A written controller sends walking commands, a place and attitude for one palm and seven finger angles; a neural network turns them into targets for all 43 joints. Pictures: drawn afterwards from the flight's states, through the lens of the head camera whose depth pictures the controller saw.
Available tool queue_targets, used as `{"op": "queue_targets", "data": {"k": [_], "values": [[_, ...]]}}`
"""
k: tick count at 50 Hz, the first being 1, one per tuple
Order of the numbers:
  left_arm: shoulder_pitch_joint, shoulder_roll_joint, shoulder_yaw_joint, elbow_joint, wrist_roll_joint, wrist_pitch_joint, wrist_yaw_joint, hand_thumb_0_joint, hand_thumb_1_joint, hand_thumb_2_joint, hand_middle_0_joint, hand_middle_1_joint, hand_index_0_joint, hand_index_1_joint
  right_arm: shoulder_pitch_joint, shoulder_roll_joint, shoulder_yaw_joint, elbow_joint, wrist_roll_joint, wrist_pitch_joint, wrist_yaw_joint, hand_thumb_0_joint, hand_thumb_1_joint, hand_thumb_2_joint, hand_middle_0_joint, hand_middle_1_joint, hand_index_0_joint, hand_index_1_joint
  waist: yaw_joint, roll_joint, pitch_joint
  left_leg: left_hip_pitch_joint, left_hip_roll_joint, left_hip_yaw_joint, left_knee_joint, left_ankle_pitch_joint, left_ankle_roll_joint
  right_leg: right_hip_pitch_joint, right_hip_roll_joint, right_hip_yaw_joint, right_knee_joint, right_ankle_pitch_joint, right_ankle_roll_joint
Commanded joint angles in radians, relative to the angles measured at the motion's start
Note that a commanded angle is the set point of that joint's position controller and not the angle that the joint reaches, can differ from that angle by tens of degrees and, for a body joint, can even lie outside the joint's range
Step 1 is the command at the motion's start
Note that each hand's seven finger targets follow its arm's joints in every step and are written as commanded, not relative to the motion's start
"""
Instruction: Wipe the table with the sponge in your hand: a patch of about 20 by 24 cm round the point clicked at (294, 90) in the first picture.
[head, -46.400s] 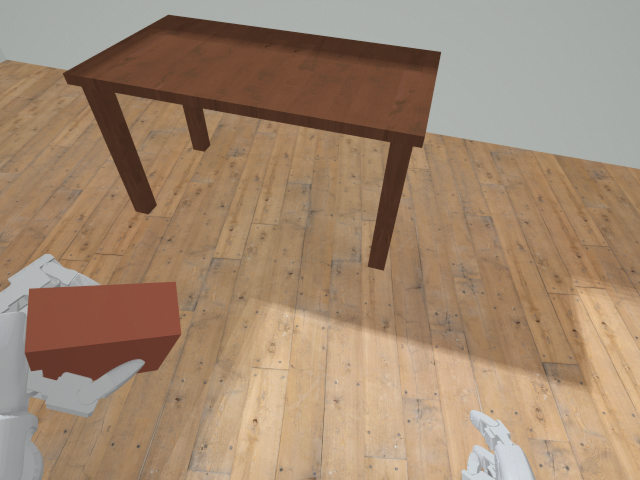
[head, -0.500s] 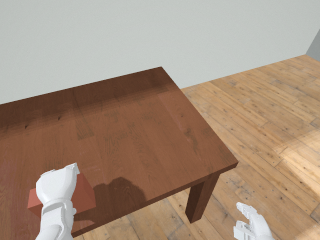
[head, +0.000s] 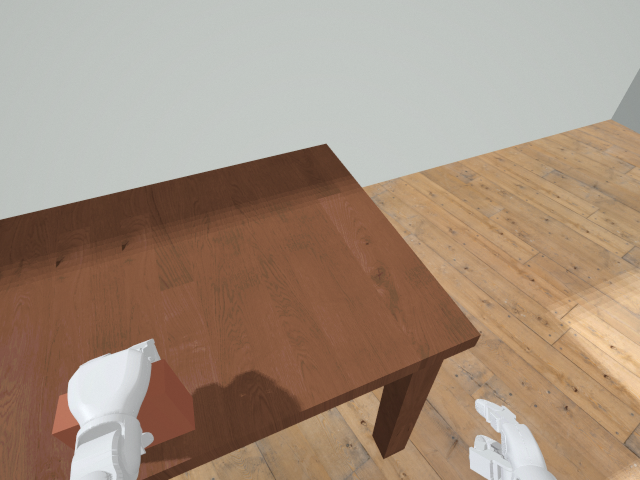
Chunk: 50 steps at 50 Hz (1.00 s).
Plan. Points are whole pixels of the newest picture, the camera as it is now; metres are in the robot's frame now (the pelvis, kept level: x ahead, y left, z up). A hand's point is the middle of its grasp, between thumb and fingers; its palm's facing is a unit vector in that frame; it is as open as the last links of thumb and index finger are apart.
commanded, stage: lift the sponge slowly off the table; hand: left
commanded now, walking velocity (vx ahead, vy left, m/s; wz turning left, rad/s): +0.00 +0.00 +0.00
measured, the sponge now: (136, 419) +0.20 +0.28 -0.06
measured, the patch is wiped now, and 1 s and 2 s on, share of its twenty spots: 1.00 1.00 1.00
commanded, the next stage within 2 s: bring the sponge back beside the body in 1.54 s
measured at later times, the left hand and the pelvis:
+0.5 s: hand (124, 400) +0.20 +0.27 +0.00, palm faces -0.04 -0.14 -0.99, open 9.5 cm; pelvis -0.01 +0.00 +0.01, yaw +1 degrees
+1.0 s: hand (114, 401) +0.19 +0.27 +0.04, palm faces -0.02 -0.15 -0.99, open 9.5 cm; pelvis -0.01 -0.01 +0.01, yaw +0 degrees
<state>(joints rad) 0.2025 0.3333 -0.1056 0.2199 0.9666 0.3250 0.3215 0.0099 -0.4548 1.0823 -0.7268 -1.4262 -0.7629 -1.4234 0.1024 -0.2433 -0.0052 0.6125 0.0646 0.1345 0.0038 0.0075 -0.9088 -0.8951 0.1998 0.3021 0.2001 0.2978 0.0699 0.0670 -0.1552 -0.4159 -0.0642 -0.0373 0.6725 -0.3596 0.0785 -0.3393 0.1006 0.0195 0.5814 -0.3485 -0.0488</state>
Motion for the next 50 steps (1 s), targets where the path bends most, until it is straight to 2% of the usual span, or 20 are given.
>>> {"op": "queue_targets", "data": {"k": [1, 3, 8, 10, 13, 15, 17, 18, 20, 23, 28, 30, 33, 35, 36, 40, 43, 45, 48, 50], "values": [[-0.091, 0.142, 0.077, -0.202, 0.001, -0.001, 0.006, 0.000, 0.100, 1.300, -1.200, -1.600, -1.200, -1.600, -0.173, -0.106, -0.044, -0.167, -0.004, -0.053, -0.008, 0.000, -0.900, -0.900, 0.200, 0.300, 0.200, 0.300, 0.010, -0.019, -0.123, 0.122, 0.044, -0.081, -0.085, 0.382, -0.020, 0.071, -0.033, 0.039, -0.051, 0.408, -0.049], [-0.085, 0.114, 0.043, -0.206, 0.007, 0.004, 0.002, 0.000, 0.100, 1.300, -1.200, -1.600, -1.200, -1.600, -0.183, -0.100, -0.040, -0.168, -0.005, -0.055, -0.005, 0.000, -0.900, -0.900, 0.200, 0.300, 0.200, 0.300, 0.007, -0.020, -0.102, 0.134, 0.047, -0.085, -0.091, 0.376, -0.021, 0.058, -0.032, 0.032, -0.059, 0.389, -0.049], [-0.146, 0.140, 0.060, -0.252, 0.025, -0.003, 0.003, 0.000, 0.100, 1.300, -1.200, -1.600, -1.200, -1.600, -0.194, -0.100, -0.039, -0.162, -0.009, -0.059, -0.011, 0.000, -0.900, -0.900, 0.200, 0.300, 0.200, 0.300, 0.012, 0.003, -0.114, 0.160, 0.051, -0.098, -0.105, 0.365, -0.025, 0.055, -0.027, 0.028, -0.067, 0.333, -0.054], [-0.204, 0.184, 0.097, -0.273, 0.030, -0.005, 0.003, 0.000, 0.100, 1.300, -1.200, -1.600, -1.200, -1.600, -0.204, -0.108, -0.036, -0.155, -0.011, -0.057, -0.016, 0.000, -0.900, -0.900, 0.200, 0.300, 0.200, 0.300, 0.017, 0.001, -0.114, 0.168, 0.051, -0.108, -0.118, 0.347, -0.026, 0.064, -0.024, 0.042, -0.076, 0.318, -0.058], [-0.253, 0.152, 0.056, -0.270, 0.041, -0.007, 0.000, 0.000, 0.100, 1.300, -1.200, -1.600, -1.200, -1.600, -0.211, -0.100, -0.033, -0.150, -0.011, -0.063, -0.022, 0.000, -0.900, -0.900, 0.200, 0.300, 0.200, 0.300, 0.008, 0.014, -0.088, 0.177, 0.052, -0.111, -0.126, 0.312, -0.025, 0.036, -0.022, 0.034, -0.087, 0.250, -0.056], [-0.281, 0.182, 0.080, -0.294, 0.041, -0.008, -0.003, 0.000, 0.100, 1.300, -1.200, -1.600, -1.200, -1.600, -0.220, -0.103, -0.032, -0.148, -0.013, -0.069, -0.027, 0.000, -0.900, -0.900, 0.200, 0.300, 0.200, 0.300, 0.018, 0.030, -0.106, 0.196, 0.055, -0.125, -0.139, 0.311, -0.029, 0.051, -0.019, 0.040, -0.090, 0.240, -0.059], [-0.265, 0.161, 0.061, -0.290, 0.040, -0.009, -0.009, 0.000, 0.100, 1.300, -1.200, -1.600, -1.200, -1.600, -0.217, -0.096, -0.029, -0.144, -0.011, -0.074, -0.027, 0.000, -0.900, -0.900, 0.200, 0.300, 0.200, 0.300, 0.022, 0.051, -0.123, 0.205, 0.050, -0.117, -0.137, 0.328, -0.030, 0.063, -0.022, 0.029, -0.090, 0.252, -0.061], [-0.269, 0.143, 0.041, -0.289, 0.038, -0.007, -0.015, 0.000, 0.100, 1.300, -1.200, -1.600, -1.200, -1.600, -0.219, -0.095, -0.028, -0.145, -0.012, -0.074, -0.026, 0.000, -0.900, -0.900, 0.200, 0.300, 0.200, 0.300, 0.013, 0.027, -0.108, 0.203, 0.053, -0.119, -0.141, 0.330, -0.033, 0.057, -0.021, 0.026, -0.092, 0.251, -0.060], [-0.260, 0.188, 0.086, -0.281, 0.033, 0.004, -0.023, 0.000, 0.100, 1.300, -1.200, -1.600, -1.200, -1.600, -0.230, -0.104, -0.026, -0.142, -0.012, -0.071, -0.026, 0.000, -0.900, -0.900, 0.200, 0.300, 0.200, 0.300, 0.028, 0.024, -0.109, 0.200, 0.052, -0.124, -0.157, 0.329, -0.034, 0.085, -0.020, 0.042, -0.104, 0.258, -0.063], [-0.242, 0.140, 0.039, -0.283, 0.028, 0.015, -0.038, 0.000, 0.100, 1.300, -1.200, -1.600, -1.200, -1.600, -0.232, -0.097, -0.023, -0.144, -0.010, -0.070, -0.021, 0.000, -0.900, -0.900, 0.200, 0.300, 0.200, 0.300, 0.020, 0.007, -0.101, 0.200, 0.050, -0.112, -0.159, 0.337, -0.032, 0.093, -0.024, 0.033, -0.112, 0.269, -0.061], [-0.241, 0.143, 0.035, -0.308, 0.018, 0.031, -0.063, 0.000, 0.100, 1.300, -1.200, -1.600, -1.200, -1.600, -0.247, -0.097, -0.019, -0.151, -0.008, -0.068, -0.019, 0.000, -0.900, -0.900, 0.200, 0.300, 0.200, 0.300, 0.026, -0.004, -0.088, 0.208, 0.050, -0.109, -0.179, 0.329, -0.024, 0.119, -0.028, 0.038, -0.131, 0.268, -0.058], [-0.266, 0.197, 0.081, -0.324, 0.023, 0.033, -0.067, 0.000, 0.100, 1.300, -1.200, -1.600, -1.200, -1.600, -0.257, -0.106, -0.016, -0.146, -0.011, -0.065, -0.020, 0.000, -0.900, -0.900, 0.200, 0.300, 0.200, 0.300, 0.035, 0.002, -0.095, 0.212, 0.049, -0.116, -0.193, 0.327, -0.026, 0.144, -0.027, 0.058, -0.142, 0.275, -0.062], [-0.259, 0.170, 0.062, -0.334, 0.023, 0.030, -0.071, 0.000, 0.100, 1.300, -1.200, -1.600, -1.200, -1.600, -0.255, -0.097, -0.017, -0.147, -0.010, -0.068, -0.021, 0.000, -0.900, -0.900, 0.200, 0.300, 0.200, 0.300, 0.032, 0.002, -0.091, 0.218, 0.045, -0.099, -0.194, 0.333, -0.020, 0.153, -0.031, 0.049, -0.148, 0.286, -0.060], [-0.247, 0.233, 0.118, -0.352, 0.022, 0.028, -0.072, 0.000, 0.100, 1.300, -1.200, -1.600, -1.200, -1.600, -0.265, -0.106, -0.016, -0.142, -0.011, -0.066, -0.021, 0.000, -0.900, -0.900, 0.200, 0.300, 0.200, 0.300, 0.045, 0.014, -0.102, 0.228, 0.042, -0.105, -0.199, 0.344, -0.022, 0.184, -0.033, 0.076, -0.157, 0.318, -0.063], [-0.242, 0.184, 0.075, -0.372, 0.016, 0.027, -0.075, 0.000, 0.100, 1.300, -1.200, -1.600, -1.200, -1.600, -0.267, -0.096, -0.017, -0.150, -0.011, -0.068, -0.021, 0.000, -0.900, -0.900, 0.200, 0.300, 0.200, 0.300, 0.036, 0.016, -0.094, 0.224, 0.039, -0.090, -0.198, 0.343, -0.018, 0.184, -0.036, 0.065, -0.156, 0.320, -0.059], [-0.217, 0.244, 0.133, -0.365, 0.002, 0.035, -0.088, 0.000, 0.100, 1.300, -1.200, -1.600, -1.200, -1.600, -0.283, -0.107, -0.014, -0.139, -0.011, -0.066, -0.024, 0.000, -0.900, -0.900, 0.200, 0.300, 0.200, 0.300, 0.044, -0.026, -0.072, 0.232, 0.030, -0.087, -0.202, 0.343, -0.016, 0.211, -0.043, 0.102, -0.182, 0.374, -0.059], [-0.209, 0.203, 0.092, -0.401, -0.003, 0.033, -0.104, 0.000, 0.100, 1.300, -1.200, -1.600, -1.200, -1.600, -0.287, -0.099, -0.013, -0.144, -0.009, -0.068, -0.024, 0.000, -0.900, -0.900, 0.200, 0.300, 0.200, 0.300, 0.032, 0.005, -0.060, 0.238, 0.028, -0.075, -0.204, 0.350, -0.013, 0.208, -0.046, 0.089, -0.185, 0.380, -0.055], [-0.223, 0.244, 0.124, -0.414, -0.005, 0.031, -0.115, 0.000, 0.100, 1.300, -1.200, -1.600, -1.200, -1.600, -0.295, -0.107, -0.012, -0.140, -0.011, -0.071, -0.028, 0.000, -0.900, -0.900, 0.200, 0.300, 0.200, 0.300, 0.038, -0.002, -0.060, 0.261, 0.026, -0.085, -0.207, 0.347, -0.011, 0.214, -0.045, 0.109, -0.202, 0.373, -0.057], [-0.230, 0.217, 0.099, -0.426, -0.011, 0.021, -0.127, 0.000, 0.100, 1.300, -1.200, -1.600, -1.200, -1.600, -0.290, -0.100, -0.013, -0.141, -0.011, -0.077, -0.032, 0.000, -0.900, -0.900, 0.200, 0.300, 0.200, 0.300, 0.029, 0.002, -0.040, 0.266, 0.027, -0.077, -0.212, 0.337, -0.007, 0.200, -0.045, 0.099, -0.211, 0.346, -0.054], [-0.253, 0.274, 0.142, -0.423, -0.009, 0.019, -0.135, 0.000, 0.100, 1.300, -1.200, -1.600, -1.200, -1.600, -0.300, -0.109, -0.008, -0.132, -0.012, -0.075, -0.037, 0.000, -0.900, -0.900, 0.200, 0.300, 0.200, 0.300, 0.035, 0.004, -0.032, 0.275, 0.026, -0.089, -0.224, 0.319, -0.009, 0.208, -0.046, 0.116, -0.227, 0.318, -0.057]]}}
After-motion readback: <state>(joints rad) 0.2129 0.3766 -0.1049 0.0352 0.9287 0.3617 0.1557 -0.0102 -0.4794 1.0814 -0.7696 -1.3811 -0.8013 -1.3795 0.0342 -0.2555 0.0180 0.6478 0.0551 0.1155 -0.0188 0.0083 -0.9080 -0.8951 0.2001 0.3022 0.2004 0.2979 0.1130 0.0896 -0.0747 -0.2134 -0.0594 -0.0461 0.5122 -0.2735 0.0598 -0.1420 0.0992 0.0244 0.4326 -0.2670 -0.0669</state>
